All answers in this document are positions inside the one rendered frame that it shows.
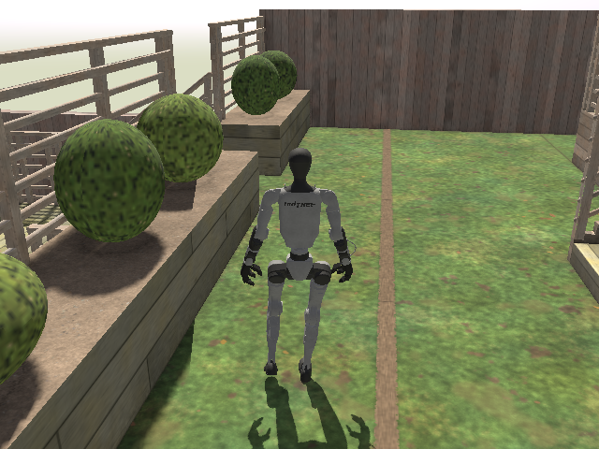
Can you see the robot right hand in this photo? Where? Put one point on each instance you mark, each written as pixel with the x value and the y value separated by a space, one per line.
pixel 341 269

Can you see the robot right forearm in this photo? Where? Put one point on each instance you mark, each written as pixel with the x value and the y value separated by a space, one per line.
pixel 342 249

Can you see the robot torso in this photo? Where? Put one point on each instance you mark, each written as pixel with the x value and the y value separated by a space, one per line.
pixel 299 215

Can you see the robot left forearm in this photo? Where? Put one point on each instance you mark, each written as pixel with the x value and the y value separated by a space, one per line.
pixel 252 249

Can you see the humanoid robot head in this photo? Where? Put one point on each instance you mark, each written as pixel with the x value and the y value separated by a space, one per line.
pixel 300 160

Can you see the left robot upper arm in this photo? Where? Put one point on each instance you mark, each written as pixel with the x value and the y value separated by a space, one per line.
pixel 265 211

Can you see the right robot upper arm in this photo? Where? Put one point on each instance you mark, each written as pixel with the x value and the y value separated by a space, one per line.
pixel 329 198

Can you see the robot left hand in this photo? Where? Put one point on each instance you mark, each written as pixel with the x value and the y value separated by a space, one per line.
pixel 246 270

